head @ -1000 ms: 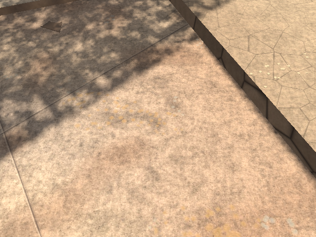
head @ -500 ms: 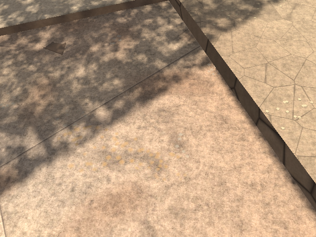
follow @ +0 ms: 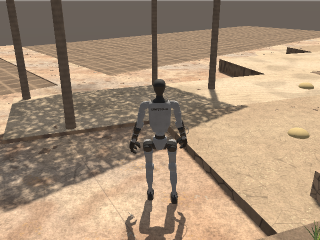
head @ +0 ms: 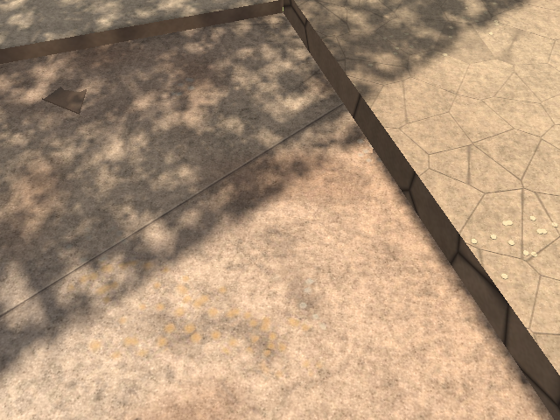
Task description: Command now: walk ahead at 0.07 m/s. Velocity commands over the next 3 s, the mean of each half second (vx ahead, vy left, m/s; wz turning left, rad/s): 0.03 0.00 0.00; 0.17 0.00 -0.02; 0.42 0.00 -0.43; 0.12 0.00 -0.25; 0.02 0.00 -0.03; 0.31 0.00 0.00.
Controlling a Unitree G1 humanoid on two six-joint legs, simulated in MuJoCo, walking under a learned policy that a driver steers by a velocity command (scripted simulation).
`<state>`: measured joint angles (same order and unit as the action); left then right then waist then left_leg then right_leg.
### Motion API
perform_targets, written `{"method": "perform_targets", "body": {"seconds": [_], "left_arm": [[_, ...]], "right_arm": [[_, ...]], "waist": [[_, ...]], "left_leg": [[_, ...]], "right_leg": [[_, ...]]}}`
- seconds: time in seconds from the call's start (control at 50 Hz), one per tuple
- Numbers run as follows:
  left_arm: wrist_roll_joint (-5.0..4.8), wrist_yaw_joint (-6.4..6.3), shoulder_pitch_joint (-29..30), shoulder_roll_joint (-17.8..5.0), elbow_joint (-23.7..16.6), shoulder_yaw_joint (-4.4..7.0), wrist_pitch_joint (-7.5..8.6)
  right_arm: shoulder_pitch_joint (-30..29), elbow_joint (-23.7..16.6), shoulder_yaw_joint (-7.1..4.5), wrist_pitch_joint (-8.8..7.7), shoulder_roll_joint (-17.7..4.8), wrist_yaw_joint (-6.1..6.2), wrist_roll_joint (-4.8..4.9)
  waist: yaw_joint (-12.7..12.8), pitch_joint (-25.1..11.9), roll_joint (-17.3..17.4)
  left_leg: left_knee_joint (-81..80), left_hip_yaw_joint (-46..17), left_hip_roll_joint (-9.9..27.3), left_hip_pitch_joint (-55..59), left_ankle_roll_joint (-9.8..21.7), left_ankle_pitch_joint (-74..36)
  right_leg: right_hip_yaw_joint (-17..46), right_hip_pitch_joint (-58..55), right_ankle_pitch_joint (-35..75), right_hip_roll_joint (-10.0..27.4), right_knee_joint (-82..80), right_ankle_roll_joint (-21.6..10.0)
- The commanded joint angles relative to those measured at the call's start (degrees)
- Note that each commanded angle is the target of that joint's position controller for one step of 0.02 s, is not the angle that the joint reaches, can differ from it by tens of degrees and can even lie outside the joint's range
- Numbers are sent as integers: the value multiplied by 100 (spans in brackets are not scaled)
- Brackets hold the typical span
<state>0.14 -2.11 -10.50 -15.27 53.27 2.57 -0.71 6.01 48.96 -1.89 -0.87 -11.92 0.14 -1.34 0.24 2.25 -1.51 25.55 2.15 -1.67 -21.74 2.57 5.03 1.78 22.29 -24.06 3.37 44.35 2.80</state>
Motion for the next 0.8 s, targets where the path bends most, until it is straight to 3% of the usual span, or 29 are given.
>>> {"method": "perform_targets", "body": {"seconds": [0.02,0.06,0.08,0.1,0.14,0.22,0.32,0.46,0.66,0.68,0.7,0.72,0.76,0.78,0.8], "left_arm": [[69,-5,-892,-271,97,77,-35],[196,19,-693,-410,8,90,-44],[168,-8,-552,-674,-92,121,-39],[90,-10,-334,-842,-7,171,-20],[118,1,-73,-429,1,66,104],[42,33,-254,-426,146,56,260],[17,22,-376,-407,270,38,237],[0,35,-354,-350,391,16,187],[8,37,-357,-296,546,-13,153],[0,34,-491,-266,627,-15,143],[-37,26,-541,-359,658,19,124],[-70,15,-534,-509,630,69,112],[-125,2,-750,-812,597,168,175],[-153,-2,-794,-949,610,227,241],[-149,-2,-760,-902,593,229,317]], "right_arm": [[-461,-296,-142,-28,-718,69,74],[-180,-110,-76,-10,-550,68,84],[-62,-64,-87,0,-588,67,45],[62,-66,-100,18,-531,99,65],[49,33,-123,26,-609,151,47],[224,289,-133,32,-590,152,57],[230,503,-144,29,-605,143,106],[310,783,-148,94,-665,196,127],[270,1052,-145,157,-695,244,133],[368,1134,-130,164,-625,241,134],[380,1171,-141,173,-630,239,162],[327,1164,-160,164,-656,235,185],[-35,988,-152,34,-595,190,206],[-144,909,-131,-61,-506,143,233],[-162,878,-127,-154,-468,91,266]], "waist": [[359,-885,907],[285,-541,656],[117,-238,319],[-131,-20,-496],[-151,80,-631],[-64,-84,-182],[20,-324,79],[1,-340,171],[-27,-197,103],[-19,-311,59],[-8,-191,-64],[23,33,-255],[197,537,-733],[224,760,-926],[180,890,-901]], "left_leg": [[-1086,-961,1111,-178,718,1302],[-1015,-885,858,-393,218,2491],[-756,-719,619,-321,-12,2566],[-544,-322,304,321,-181,1910],[-110,-244,285,1026,-205,1090],[-65,-302,360,999,-77,417],[57,-280,384,1123,-108,-321],[138,-284,409,1265,-130,-646],[85,-283,417,1311,-164,-511],[115,-173,323,1346,-165,92],[295,7,152,1187,-153,1064],[549,169,4,834,-140,1983],[1361,321,-63,-137,-109,2246],[1805,155,130,-418,-29,2002],[2030,-11,318,-669,59,1979]], "right_leg": [[-274,-1438,1217,-133,-1020,-113],[-42,-1533,1346,54,-1647,-328],[273,-1136,852,364,-2026,-475],[328,-137,-506,297,-2271,-601],[342,369,-743,232,-2634,-447],[173,-252,505,100,-2290,-336],[57,-686,1462,28,-2047,-401],[-36,-849,1982,-38,-1991,-415],[-94,-863,1872,-89,-2118,-403],[-119,-916,1217,-122,-2208,-431],[-45,-829,220,-117,-2310,-545],[209,-705,-889,20,-2490,-730],[1363,-749,-2328,828,-3187,-1212],[1999,-716,-2432,1310,-3431,-1484],[2255,-773,-2164,1547,-3498,-1615]]}}
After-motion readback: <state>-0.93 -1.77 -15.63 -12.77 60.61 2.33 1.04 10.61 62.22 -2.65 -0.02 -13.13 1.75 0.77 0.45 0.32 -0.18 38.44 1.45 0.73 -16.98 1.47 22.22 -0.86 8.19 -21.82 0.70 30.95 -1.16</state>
